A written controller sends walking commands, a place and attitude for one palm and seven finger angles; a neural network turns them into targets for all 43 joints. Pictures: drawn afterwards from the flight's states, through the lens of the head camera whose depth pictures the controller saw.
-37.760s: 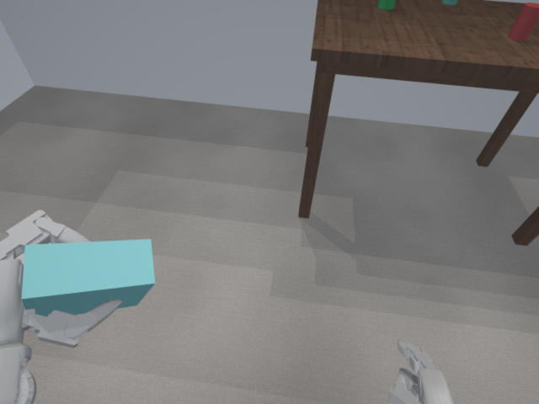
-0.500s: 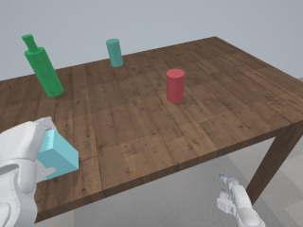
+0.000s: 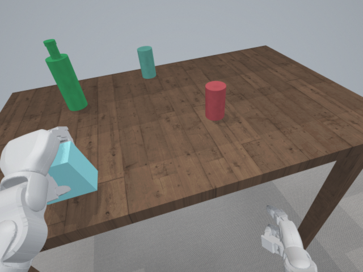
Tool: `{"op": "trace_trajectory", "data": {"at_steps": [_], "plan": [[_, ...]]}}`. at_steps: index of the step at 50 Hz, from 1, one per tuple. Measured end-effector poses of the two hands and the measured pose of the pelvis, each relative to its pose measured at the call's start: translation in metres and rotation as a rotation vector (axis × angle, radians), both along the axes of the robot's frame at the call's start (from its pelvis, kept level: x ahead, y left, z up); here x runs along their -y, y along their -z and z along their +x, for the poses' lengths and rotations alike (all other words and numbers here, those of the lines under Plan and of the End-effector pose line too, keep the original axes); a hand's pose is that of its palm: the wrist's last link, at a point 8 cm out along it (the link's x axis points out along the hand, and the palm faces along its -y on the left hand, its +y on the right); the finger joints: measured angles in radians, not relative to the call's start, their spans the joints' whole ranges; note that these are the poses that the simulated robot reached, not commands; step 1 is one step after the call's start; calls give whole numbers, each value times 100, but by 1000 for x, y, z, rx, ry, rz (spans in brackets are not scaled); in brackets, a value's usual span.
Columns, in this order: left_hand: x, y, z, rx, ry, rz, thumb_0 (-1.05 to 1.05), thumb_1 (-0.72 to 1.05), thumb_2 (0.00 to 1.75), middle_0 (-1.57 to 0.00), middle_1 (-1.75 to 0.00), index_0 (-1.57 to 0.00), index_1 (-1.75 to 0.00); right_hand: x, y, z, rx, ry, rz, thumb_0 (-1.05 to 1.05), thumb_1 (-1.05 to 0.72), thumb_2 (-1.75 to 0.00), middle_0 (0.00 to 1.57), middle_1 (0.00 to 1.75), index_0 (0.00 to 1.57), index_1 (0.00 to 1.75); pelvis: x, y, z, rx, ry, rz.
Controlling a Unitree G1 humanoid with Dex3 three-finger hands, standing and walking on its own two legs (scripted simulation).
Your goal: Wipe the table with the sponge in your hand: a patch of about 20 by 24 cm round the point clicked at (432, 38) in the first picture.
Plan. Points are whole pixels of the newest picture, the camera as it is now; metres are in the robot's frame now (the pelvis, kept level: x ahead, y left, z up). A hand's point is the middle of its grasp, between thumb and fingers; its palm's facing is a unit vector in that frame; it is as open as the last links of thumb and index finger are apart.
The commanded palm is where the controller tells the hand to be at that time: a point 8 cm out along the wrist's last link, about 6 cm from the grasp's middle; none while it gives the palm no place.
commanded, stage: lift the sponge slowly off the table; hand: left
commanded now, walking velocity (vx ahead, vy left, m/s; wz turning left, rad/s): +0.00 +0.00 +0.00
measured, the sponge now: (63, 178) +0.21 +0.30 +0.14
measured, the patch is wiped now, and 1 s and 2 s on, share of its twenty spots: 0.95 0.95 0.95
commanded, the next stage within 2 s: bring the sponge back beside the body in 0.98 s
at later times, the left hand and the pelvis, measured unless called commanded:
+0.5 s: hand (50, 149) +0.22 +0.30 +0.21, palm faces +0.30 -0.12 -0.95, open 9.4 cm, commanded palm +0.17 +0.29 +0.29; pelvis -0.01 +0.00 +0.00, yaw -1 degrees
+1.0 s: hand (42, 132) +0.22 +0.29 +0.25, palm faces +0.41 -0.14 -0.90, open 9.4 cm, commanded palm +0.16 +0.29 +0.31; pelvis -0.02 +0.01 +0.00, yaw -1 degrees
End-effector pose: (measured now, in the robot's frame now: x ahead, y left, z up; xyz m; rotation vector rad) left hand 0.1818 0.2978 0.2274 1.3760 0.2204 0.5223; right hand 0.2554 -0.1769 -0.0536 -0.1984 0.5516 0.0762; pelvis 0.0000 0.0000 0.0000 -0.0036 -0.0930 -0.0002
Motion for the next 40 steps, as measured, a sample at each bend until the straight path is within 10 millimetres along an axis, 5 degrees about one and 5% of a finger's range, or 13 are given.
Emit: {"op": "trace_trajectory", "data": {"at_steps": [20, 40], "plan": [[1, -28, 6, 68, 19, -7, -1, -50, 111, -78, -141, -83, -139, 11, -15, 0, 68, 34, 6, 1, -91, -90, 20, 30, 21, 30, 0, 0, -7, 1, 14, 4], [6, -59, 7, 169, 53, -9, -1, -50, 111, -78, -141, -83, -139, 2, -17, -6, 70, 42, 31, 1, -91, -90, 20, 30, 18, 29, -5, -1, -14, 7, 23, 6]]}}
